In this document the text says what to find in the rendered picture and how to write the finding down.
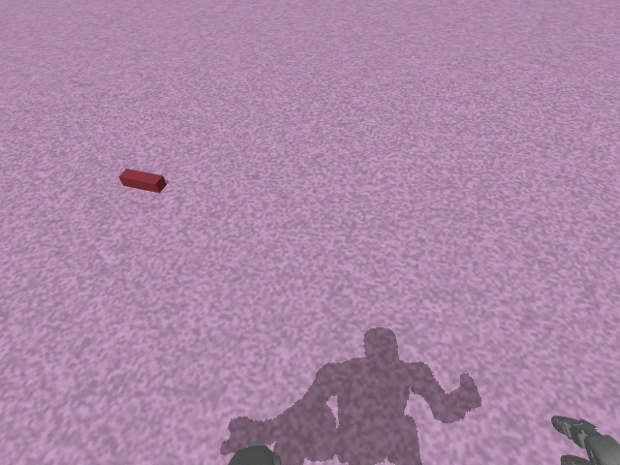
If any carton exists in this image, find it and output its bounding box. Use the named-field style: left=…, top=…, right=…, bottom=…
left=118, top=169, right=167, bottom=193

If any right robot hand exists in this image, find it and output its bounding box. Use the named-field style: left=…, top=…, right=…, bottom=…
left=551, top=416, right=620, bottom=465

